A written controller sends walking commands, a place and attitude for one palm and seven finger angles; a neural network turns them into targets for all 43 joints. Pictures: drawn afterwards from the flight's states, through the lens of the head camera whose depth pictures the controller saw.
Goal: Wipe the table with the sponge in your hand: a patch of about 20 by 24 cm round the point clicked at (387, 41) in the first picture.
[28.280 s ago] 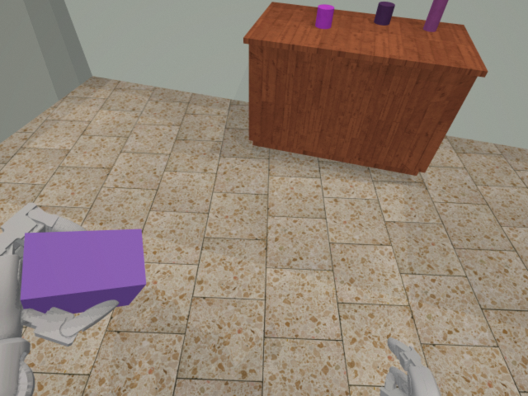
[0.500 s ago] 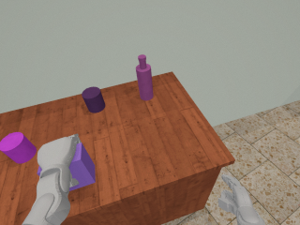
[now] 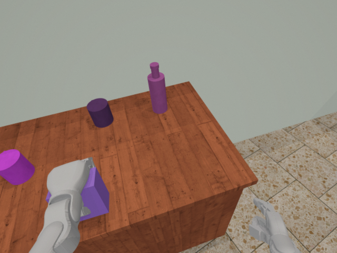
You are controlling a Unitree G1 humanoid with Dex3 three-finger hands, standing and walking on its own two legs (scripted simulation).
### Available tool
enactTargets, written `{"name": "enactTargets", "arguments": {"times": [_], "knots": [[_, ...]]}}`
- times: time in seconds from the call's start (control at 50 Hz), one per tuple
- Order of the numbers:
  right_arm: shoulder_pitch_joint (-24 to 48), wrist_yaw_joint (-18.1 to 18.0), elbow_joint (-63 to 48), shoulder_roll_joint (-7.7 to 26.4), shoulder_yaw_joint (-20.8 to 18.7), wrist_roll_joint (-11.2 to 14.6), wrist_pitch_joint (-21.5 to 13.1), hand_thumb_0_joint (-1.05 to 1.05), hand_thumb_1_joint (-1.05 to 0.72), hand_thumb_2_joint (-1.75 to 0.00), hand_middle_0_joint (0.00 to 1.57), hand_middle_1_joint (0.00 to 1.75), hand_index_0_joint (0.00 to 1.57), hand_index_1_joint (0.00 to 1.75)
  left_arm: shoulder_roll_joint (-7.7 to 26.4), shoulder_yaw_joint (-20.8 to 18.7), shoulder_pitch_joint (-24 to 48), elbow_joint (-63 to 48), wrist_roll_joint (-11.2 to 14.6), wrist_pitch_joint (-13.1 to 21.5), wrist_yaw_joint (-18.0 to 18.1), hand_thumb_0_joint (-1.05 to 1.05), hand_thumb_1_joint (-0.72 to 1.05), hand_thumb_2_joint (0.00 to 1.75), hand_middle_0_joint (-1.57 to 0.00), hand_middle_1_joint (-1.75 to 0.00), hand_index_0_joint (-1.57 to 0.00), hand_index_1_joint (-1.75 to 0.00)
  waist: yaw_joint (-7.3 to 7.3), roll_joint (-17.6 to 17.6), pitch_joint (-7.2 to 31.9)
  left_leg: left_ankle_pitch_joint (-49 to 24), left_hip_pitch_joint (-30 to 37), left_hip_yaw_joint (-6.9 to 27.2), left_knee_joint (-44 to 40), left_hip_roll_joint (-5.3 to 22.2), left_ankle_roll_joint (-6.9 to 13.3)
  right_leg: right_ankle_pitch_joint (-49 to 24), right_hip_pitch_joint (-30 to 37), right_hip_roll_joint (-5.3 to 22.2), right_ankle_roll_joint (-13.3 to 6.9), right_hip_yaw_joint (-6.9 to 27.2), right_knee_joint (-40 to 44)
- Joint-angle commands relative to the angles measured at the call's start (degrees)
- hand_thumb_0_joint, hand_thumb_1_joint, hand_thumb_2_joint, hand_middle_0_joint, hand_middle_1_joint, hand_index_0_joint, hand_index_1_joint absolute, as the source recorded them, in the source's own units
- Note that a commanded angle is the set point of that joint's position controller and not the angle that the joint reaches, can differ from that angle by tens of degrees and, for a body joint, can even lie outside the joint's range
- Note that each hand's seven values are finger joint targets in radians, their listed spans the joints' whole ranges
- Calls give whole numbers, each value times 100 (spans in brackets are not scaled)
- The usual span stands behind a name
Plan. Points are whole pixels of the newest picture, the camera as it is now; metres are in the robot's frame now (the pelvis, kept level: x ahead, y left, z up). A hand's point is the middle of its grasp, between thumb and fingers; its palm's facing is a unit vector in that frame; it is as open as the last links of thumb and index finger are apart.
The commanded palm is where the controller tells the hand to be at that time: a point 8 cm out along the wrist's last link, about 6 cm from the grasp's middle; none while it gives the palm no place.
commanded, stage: move the sponge above the wiping area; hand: left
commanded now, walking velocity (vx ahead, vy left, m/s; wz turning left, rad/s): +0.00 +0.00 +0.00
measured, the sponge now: (83, 200) +0.22 +0.27 -0.02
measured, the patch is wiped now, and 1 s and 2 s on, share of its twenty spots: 0.00 0.00 0.00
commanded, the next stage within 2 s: none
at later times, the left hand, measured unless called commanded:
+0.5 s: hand (83, 191) +0.23 +0.26 +0.02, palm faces -0.11 -0.13 -0.99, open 10.5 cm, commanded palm +0.22 +0.27 +0.10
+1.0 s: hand (87, 186) +0.24 +0.25 +0.03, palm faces -0.04 -0.11 -0.99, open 10.5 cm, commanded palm +0.22 +0.27 +0.10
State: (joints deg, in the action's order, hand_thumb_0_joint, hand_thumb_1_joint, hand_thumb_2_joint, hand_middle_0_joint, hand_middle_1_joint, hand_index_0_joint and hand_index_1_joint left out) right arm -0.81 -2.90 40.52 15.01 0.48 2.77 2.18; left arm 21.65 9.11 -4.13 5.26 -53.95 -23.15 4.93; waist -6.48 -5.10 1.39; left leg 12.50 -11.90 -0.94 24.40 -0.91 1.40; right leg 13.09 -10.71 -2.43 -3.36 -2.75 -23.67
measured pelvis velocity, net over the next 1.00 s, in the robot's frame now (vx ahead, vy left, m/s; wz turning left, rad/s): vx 0.00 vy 0.01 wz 0.00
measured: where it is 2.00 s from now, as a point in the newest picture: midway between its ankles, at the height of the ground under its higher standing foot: outside the picture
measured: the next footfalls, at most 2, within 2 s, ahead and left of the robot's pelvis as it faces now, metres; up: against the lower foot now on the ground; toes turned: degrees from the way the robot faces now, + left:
none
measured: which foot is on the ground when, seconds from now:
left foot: down 0.00-1.00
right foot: down 0.00-1.00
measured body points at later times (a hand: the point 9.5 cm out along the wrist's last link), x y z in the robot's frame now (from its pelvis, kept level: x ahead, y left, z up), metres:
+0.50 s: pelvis -0.01 +0.00 +0.00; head -0.01 -0.03 +0.45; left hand +0.23 +0.26 +0.07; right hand +0.23 -0.21 -0.09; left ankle +0.00 +0.11 -0.74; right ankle +0.00 -0.08 -0.74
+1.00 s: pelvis +0.00 +0.01 +0.00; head +0.00 -0.02 +0.45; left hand +0.24 +0.25 +0.08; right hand +0.24 -0.20 -0.09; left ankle +0.00 +0.11 -0.74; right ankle +0.00 -0.08 -0.74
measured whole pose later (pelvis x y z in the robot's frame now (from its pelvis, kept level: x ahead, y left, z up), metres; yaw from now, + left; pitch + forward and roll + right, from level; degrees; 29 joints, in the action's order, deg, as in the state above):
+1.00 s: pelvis +0.00 +0.01 +0.00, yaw +0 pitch +0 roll +0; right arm -1.5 -3.1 40.4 14.4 -0.3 2.1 0.7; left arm 21.1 12.0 -4.6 2.5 -56.5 -16.6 8.3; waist -7.8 -4.7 1.3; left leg 13.2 -12.3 -1.0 25.7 -1.3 1.9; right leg 13.3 -10.9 -2.1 -2.8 -2.4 -24.4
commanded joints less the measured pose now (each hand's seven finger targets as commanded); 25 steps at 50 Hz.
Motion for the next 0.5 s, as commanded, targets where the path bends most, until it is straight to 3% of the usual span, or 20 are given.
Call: {"name": "enactTargets", "arguments": {"times": [0.0,0.06,0.1,0.12,0.22,0.26,0.28,0.32,0.34,0.38,0.4,0.42,0.44,0.48], "knots": [[989,-73,-944,541,-202,-41,-412,0,-90,-90,20,30,20,30,1498,-1070,1557,-1410,-318,459,476,0,10,130,-120,-160,-120,-160,-23,247,1328,-1372,675,569,-30,-65,161,-1318,231,173,-151,996,354],[1016,-58,-951,517,-212,-47,-437,0,-90,-90,20,30,20,30,1490,-1150,1475,-1432,-408,526,696,0,10,130,-120,-160,-120,-160,-95,169,1451,-1583,667,509,-3,-69,125,-1537,300,208,-156,965,286],[1076,-39,-920,567,-225,-22,-418,0,-90,-90,20,30,20,30,1712,-1467,1193,-1419,-333,395,814,0,10,130,-120,-160,-120,-160,-164,-31,1394,-1572,632,574,-58,-73,85,-1502,391,178,-204,1073,293],[1130,-22,-961,515,-186,7,-421,0,-90,-90,20,30,20,30,1416,-1192,1298,-1413,-314,325,821,0,10,130,-120,-160,-120,-160,-121,-48,1376,-1555,590,523,-77,-69,81,-1475,365,210,-164,925,261],[1289,-10,-973,565,-160,118,-349,0,-90,-90,20,30,20,30,1080,-860,998,-940,-14,-144,577,0,10,130,-120,-160,-120,-160,-44,391,956,-1174,457,519,-173,-54,106,-1017,219,219,-78,829,422],[1285,-30,-966,584,-144,128,-318,0,-90,-90,20,30,20,30,997,-630,1160,-827,9,-204,388,0,10,130,-120,-160,-120,-160,60,622,809,-1031,409,533,-179,-62,133,-870,99,225,-40,833,502],[1245,-47,-1009,579,-154,129,-323,0,-90,-90,20,30,20,30,841,-444,1268,-863,36,-173,305,0,10,130,-120,-160,-120,-160,123,720,845,-907,387,508,-185,-60,166,-739,84,235,-8,823,512],[1218,-77,-997,572,-132,108,-355,0,-90,-90,20,30,20,30,1027,-513,1594,-944,-43,-14,215,0,10,130,-120,-160,-120,-160,126,535,914,-787,473,541,-178,-90,187,-546,22,207,-38,832,517],[1159,-87,-1042,539,-146,82,-392,0,-90,-90,20,30,20,30,899,-361,1702,-1112,-68,137,194,0,10,130,-120,-160,-120,-160,154,434,963,-766,520,530,-176,-79,204,-503,-6,207,-37,794,488],[1059,-117,-987,521,-171,30,-455,0,-90,-90,20,30,20,30,1173,-575,1960,-1198,-201,419,261,0,10,130,-120,-160,-120,-160,110,348,1143,-861,639,541,-126,-79,216,-595,1,193,-58,840,480],[1037,-142,-955,541,-174,2,-472,0,-90,-90,20,30,20,30,1508,-874,2184,-1390,-264,546,345,0,10,130,-120,-160,-120,-160,71,126,1300,-854,713,618,-146,-74,190,-565,59,144,-110,950,459],[1020,-152,-989,472,-165,-15,-507,0,-90,-90,20,30,20,30,1378,-774,2324,-1475,-354,653,434,0,10,130,-120,-160,-120,-160,48,47,1423,-921,748,585,-126,-78,199,-608,77,164,-102,865,406],[974,-148,-925,475,-192,-28,-527,0,-90,-90,20,30,20,30,1526,-963,2311,-1383,-426,727,559,0,10,130,-120,-160,-120,-160,30,6,1376,-1005,768,586,-113,-57,165,-655,24,135,-140,889,395],[994,-118,-907,462,-201,-33,-538,0,-90,-90,20,30,20,30,1408,-953,2164,-1397,-502,741,764,0,10,130,-120,-160,-120,-160,-39,-272,1408,-1194,787,607,-138,-31,95,-773,22,127,-187,866,351]]}}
